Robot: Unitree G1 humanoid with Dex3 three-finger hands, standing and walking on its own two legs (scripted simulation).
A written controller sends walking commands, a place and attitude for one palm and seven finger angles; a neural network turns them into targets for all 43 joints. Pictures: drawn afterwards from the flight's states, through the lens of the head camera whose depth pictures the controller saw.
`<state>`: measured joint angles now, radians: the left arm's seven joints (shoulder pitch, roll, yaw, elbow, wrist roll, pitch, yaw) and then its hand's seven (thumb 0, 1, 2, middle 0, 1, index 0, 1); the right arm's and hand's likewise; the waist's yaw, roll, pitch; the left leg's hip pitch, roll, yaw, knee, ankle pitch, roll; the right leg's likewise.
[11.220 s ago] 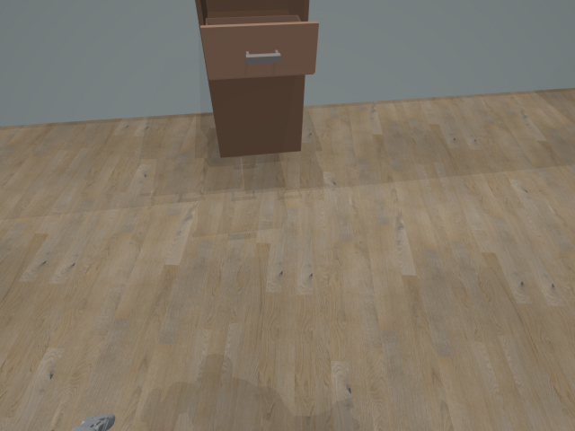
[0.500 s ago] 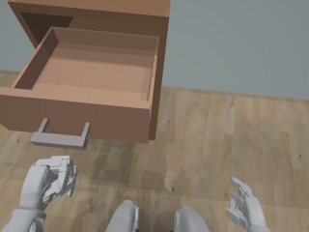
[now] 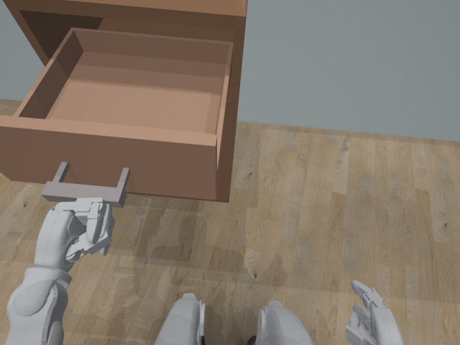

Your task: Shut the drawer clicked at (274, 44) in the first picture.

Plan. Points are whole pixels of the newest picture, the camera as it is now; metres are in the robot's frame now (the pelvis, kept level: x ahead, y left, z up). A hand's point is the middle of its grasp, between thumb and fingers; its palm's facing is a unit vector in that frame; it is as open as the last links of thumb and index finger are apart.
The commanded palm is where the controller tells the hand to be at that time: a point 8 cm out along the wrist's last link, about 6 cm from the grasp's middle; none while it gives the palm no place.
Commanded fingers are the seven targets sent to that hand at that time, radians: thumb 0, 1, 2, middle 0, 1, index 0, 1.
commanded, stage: push the drawer shut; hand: left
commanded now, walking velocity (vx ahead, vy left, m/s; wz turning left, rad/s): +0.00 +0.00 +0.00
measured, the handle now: (90, 182) +0.36 +0.25 +0.04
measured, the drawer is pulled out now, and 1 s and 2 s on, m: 0.28 0.15 0.02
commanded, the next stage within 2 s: none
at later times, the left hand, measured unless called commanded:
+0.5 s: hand (114, 194) +0.35 +0.21 +0.04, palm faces -0.06 -1.00 -0.05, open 3.0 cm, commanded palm +0.34 +0.27 +0.04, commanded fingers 0.00 0.90 0.90 -1.40 -1.60 -1.40 -1.60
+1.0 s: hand (125, 165) +0.40 +0.21 +0.04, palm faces -0.05 -1.00 -0.05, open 3.0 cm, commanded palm +0.40 +0.26 +0.04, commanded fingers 0.00 0.90 0.90 -1.40 -1.60 -1.40 -1.60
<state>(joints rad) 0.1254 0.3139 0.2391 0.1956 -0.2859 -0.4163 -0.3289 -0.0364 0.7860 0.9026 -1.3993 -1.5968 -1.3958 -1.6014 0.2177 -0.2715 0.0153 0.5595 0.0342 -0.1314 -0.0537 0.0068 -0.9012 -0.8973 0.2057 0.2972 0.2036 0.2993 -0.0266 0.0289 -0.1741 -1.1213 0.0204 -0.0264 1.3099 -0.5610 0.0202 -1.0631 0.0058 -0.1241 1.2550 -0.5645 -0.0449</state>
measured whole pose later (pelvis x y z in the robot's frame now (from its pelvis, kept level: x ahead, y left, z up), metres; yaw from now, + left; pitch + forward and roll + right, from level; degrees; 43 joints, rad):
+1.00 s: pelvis -0.01 +0.01 +0.01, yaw -1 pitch +22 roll -3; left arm -0.45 0.38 0.29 0.76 -0.19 -0.45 -0.30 -0.01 0.76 0.89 -1.40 -1.60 -1.40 -1.60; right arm 0.24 -0.26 0.04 0.61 0.03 -0.03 -0.05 0.00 -0.90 -0.90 0.21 0.30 0.20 0.30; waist -0.08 0.01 -0.15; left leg -1.13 0.02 0.00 1.27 -0.53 0.04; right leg -1.08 0.01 -0.10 1.22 -0.52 -0.03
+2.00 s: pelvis -0.01 +0.02 -0.02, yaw -3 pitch +29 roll -6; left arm -0.99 0.63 0.43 1.21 -0.05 -0.41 -0.30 0.00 0.73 0.86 -1.40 -1.60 -1.40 -1.60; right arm 0.34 -0.28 0.07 0.62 -0.01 0.04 -0.01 0.00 -0.90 -0.90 0.21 0.30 0.20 0.30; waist -0.22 0.03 -0.13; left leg -1.33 0.05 -0.02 1.36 -0.54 0.05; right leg -1.27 0.03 -0.11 1.27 -0.51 -0.02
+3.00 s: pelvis -0.03 +0.02 -0.03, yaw -4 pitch +32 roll -8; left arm -1.19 0.76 0.40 1.26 0.02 -0.30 -0.27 0.04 0.62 0.86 -1.40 -1.60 -1.40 -1.60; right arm 0.39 -0.27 0.12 0.63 -0.04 0.01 0.00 0.00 -0.90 -0.90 0.21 0.30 0.20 0.30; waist -0.28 0.04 -0.11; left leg -1.45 0.05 -0.05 1.40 -0.51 0.05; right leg -1.37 0.04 -0.14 1.28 -0.47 -0.02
